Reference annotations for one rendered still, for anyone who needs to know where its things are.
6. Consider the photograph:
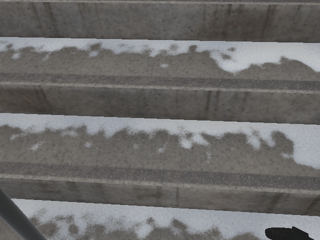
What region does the right robot hand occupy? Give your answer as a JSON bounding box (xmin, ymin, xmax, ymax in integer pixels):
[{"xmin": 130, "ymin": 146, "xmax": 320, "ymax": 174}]
[{"xmin": 265, "ymin": 226, "xmax": 314, "ymax": 240}]

